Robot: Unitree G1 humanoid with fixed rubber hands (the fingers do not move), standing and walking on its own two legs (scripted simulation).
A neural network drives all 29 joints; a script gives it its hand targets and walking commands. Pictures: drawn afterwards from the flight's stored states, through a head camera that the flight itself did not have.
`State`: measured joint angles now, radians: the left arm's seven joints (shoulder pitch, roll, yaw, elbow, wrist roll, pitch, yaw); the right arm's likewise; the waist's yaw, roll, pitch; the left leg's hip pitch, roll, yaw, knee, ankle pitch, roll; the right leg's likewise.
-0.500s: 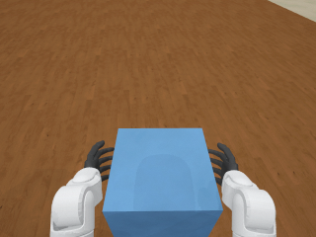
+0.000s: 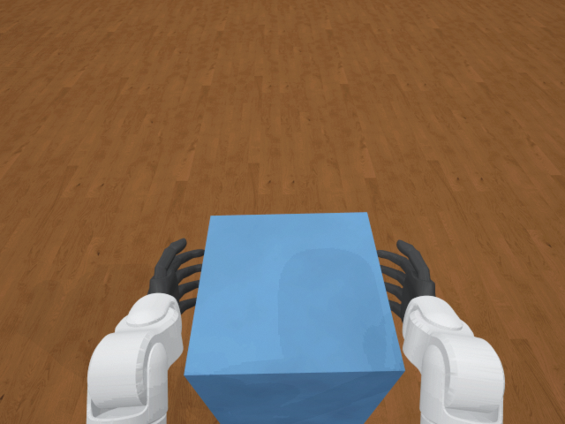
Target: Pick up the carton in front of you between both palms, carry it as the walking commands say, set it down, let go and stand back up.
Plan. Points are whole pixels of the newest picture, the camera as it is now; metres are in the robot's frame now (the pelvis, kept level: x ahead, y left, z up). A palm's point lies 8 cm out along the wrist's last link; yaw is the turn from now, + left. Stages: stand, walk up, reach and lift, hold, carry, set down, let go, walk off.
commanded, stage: carry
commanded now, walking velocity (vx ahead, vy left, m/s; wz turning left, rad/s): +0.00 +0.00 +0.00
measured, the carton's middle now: (291, 325) +0.26 +0.00 +0.00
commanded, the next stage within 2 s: none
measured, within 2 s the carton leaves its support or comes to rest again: neither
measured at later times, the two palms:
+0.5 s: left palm (182, 236) +0.34 +0.16 +0.10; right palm (400, 240) +0.34 -0.14 +0.10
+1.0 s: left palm (186, 276) +0.30 +0.15 +0.05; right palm (399, 281) +0.30 -0.15 +0.05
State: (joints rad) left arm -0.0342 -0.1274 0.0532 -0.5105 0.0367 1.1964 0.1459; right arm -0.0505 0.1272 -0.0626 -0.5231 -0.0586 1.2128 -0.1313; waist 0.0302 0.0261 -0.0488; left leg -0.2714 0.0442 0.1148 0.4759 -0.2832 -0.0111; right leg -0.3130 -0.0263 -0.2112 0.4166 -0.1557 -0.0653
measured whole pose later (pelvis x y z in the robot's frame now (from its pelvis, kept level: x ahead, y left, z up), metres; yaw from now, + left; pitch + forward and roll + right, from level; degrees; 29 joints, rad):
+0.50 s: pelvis +0.09 +0.01 +0.00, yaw +0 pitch +5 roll +0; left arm -0.05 -0.13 0.06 -0.49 0.05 1.22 0.13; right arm -0.07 0.13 -0.07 -0.48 -0.05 1.22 -0.13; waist 0.00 0.00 -0.13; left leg -0.19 0.04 0.14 0.53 -0.35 -0.01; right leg -0.27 -0.04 -0.17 0.55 -0.31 -0.02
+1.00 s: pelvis +0.05 +0.00 -0.01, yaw +0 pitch +2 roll +0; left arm -0.08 -0.13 0.08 -0.17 0.15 1.05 0.08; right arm -0.10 0.13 -0.07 -0.17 -0.16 1.04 -0.08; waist 0.00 0.01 -0.09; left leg -0.19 0.05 0.14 0.51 -0.35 0.00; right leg -0.27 -0.03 -0.15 0.53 -0.29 -0.03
